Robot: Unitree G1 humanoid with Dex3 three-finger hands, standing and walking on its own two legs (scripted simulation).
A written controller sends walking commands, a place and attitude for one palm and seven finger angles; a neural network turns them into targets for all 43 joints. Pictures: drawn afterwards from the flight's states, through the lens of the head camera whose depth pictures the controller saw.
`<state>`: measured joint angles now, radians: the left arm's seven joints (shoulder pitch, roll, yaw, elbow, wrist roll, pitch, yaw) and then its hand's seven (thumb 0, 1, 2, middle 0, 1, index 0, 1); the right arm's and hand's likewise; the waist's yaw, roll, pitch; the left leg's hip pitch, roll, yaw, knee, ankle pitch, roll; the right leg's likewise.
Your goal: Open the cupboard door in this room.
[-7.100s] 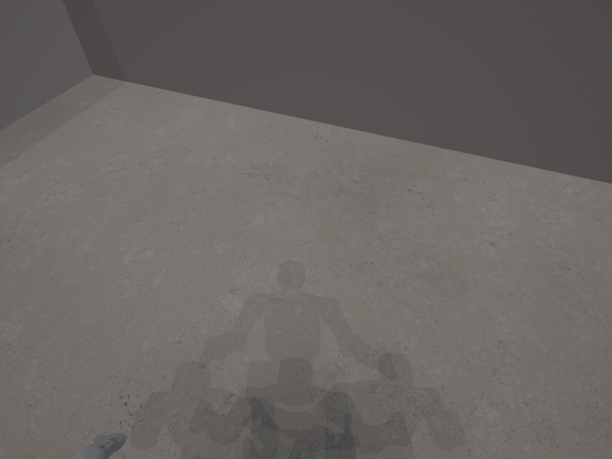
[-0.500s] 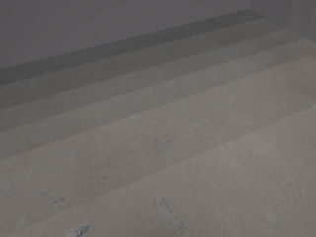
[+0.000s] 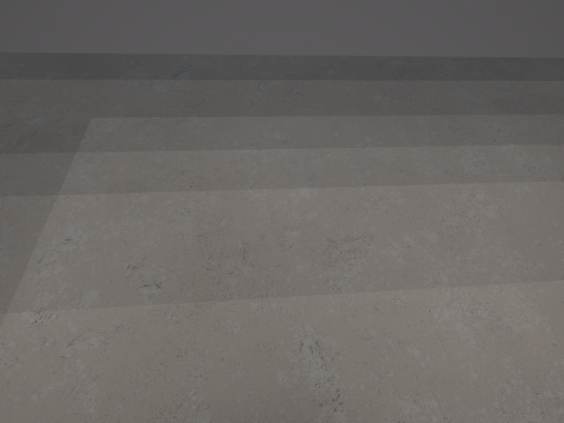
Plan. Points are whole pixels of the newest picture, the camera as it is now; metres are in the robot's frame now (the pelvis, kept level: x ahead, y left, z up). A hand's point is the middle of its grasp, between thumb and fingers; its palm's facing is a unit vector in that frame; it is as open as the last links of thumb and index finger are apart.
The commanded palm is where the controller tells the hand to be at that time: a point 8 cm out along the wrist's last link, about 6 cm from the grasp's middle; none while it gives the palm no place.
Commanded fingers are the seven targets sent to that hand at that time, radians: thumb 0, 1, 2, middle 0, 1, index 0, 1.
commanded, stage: turn or walk to find it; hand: left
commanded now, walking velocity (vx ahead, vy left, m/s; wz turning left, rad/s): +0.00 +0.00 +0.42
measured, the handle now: out of the picture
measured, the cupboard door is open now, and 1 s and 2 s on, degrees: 0 0 0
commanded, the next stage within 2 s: none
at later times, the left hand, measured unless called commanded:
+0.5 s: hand out of the picture +0.05 +0.20 -0.14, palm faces +0.19 -0.94 -0.27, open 7.3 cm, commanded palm none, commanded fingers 0.00 0.90 0.90 -0.20 -0.30 -0.20 -0.30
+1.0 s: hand out of the picture -0.12 +0.20 -0.18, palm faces +0.46 -0.86 -0.23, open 7.3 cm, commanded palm none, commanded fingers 0.00 0.90 0.90 -0.20 -0.30 -0.20 -0.30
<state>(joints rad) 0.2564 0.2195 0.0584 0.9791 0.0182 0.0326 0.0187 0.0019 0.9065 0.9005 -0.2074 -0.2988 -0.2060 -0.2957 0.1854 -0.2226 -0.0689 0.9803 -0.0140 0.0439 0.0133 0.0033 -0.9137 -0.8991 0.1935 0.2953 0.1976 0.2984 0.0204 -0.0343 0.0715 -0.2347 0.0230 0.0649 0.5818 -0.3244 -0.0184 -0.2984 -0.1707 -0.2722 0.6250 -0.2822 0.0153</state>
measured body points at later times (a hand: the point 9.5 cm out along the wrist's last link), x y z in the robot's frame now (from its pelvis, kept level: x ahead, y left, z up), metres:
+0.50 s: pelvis -0.03 -0.01 +0.01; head +0.00 -0.04 +0.45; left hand +0.04 +0.25 -0.12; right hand +0.05 -0.25 -0.16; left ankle -0.01 +0.11 -0.73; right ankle -0.01 -0.12 -0.73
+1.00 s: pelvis -0.06 +0.00 +0.00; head -0.03 +0.03 +0.45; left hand -0.14 +0.24 -0.16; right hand +0.12 -0.20 -0.14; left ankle -0.12 +0.09 -0.73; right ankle -0.01 -0.12 -0.72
